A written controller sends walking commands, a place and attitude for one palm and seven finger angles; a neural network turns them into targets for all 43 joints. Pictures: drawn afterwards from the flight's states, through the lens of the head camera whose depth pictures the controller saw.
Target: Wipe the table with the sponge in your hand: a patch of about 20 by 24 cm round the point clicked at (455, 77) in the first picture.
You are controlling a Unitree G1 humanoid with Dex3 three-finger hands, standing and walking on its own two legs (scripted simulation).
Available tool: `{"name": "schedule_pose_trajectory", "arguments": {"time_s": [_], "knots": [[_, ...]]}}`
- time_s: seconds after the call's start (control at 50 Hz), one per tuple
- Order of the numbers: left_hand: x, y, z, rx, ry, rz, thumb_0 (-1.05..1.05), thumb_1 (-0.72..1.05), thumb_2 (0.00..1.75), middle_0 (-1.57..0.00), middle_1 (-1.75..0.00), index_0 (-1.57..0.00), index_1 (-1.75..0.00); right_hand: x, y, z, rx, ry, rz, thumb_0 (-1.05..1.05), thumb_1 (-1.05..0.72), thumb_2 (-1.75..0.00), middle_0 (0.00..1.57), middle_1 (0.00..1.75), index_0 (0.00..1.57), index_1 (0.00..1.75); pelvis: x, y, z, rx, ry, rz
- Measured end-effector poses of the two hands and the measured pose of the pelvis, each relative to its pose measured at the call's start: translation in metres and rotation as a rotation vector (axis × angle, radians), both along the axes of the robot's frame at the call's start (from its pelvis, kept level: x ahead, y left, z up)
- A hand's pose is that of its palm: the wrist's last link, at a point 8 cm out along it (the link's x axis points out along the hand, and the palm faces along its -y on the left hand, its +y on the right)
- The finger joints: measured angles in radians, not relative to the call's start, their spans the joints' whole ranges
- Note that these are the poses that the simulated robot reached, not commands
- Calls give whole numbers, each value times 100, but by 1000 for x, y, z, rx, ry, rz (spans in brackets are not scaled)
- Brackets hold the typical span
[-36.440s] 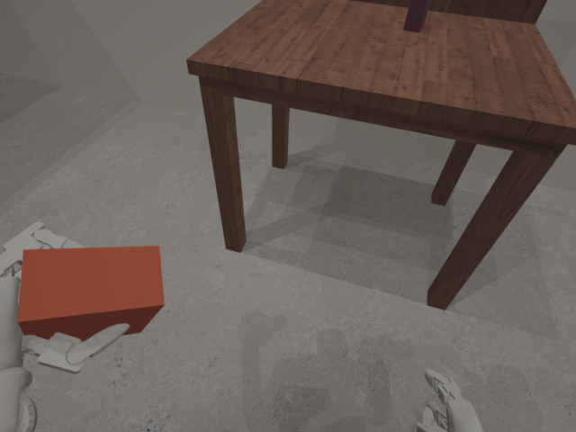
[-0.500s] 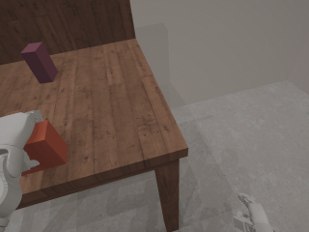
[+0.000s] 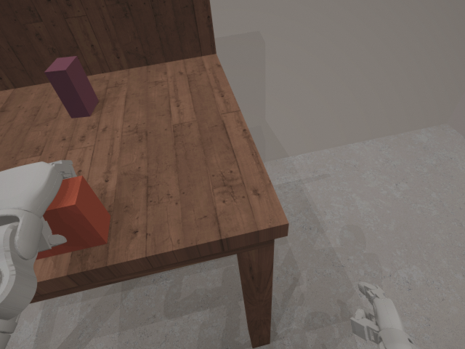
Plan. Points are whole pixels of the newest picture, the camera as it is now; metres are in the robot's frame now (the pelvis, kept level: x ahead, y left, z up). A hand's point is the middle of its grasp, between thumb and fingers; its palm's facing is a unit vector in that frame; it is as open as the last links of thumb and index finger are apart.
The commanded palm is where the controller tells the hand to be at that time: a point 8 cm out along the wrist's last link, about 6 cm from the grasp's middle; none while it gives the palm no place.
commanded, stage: lift the sponge slowly off the table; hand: left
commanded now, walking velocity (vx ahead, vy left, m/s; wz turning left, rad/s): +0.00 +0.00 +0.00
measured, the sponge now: (57, 226) +0.24 +0.34 +0.11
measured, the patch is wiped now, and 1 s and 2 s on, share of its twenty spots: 0.90 0.90 0.90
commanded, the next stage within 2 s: bring the sponge back beside the body in 1.56 s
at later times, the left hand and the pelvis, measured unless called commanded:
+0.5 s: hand (48, 185) +0.27 +0.33 +0.18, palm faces +0.06 +0.01 -1.00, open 9.8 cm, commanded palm +0.23 +0.33 +0.25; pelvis +0.00 +0.00 +0.00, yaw +0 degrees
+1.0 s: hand (29, 178) +0.26 +0.33 +0.21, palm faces +0.08 +0.03 -1.00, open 9.8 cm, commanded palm +0.22 +0.34 +0.28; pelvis -0.02 -0.01 +0.00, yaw +1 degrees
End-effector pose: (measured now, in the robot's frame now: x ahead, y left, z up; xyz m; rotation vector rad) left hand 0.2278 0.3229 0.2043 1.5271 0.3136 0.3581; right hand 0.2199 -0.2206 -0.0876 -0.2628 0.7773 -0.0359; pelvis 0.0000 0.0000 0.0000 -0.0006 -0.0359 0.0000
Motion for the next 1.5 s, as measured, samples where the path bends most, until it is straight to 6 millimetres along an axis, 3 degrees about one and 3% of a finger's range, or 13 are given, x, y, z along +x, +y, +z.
{"name": "schedule_pose_trajectory", "arguments": {"time_s": [0.28, 0.44, 0.56, 0.94, 1.5], "knots": [[8, 10, 9, 3, 1, 38, -1, -51, 110, -74, -135, -78, -138, 8, 7, 4, -8, -4, 33, 1, -90, -90, 20, 30, 20, 30, -2, -4, 1, -3, -5, 15], [20, 0, 23, 19, -8, -16, -1, -51, 109, -74, -135, -78, -138, 4, 5, 2, 1, -2, 19, 1, -90, -90, 20, 30, 20, 30, -2, -2, 2, -1, -1, 9], [15, -7, 37, 23, -50, -37, -1, -51, 109, -74, -135, -78, -138, 0, 5, 0, 19, 4, 15, 1, -90, -90, 20, 30, 20, 30, -1, -1, 2, 1, -3, 3], [5, -2, 53, 28, -48, 11, -1, -51, 109, -75, -135, -78, -138, 2, 10, 7, 13, -35, 51, 1, -90, -90, 20, 30, 20, 30, -16, -6, 1, 1, -16, 16], [20, -1, 87, 56, -60, 4, -1, -51, 109, -75, -135, -78, -138, -20, 3, -2, 8, -4, 27, 1, -90, -90, 20, 30, 20, 30, -22, -6, 0, 2, -3, 15]]}}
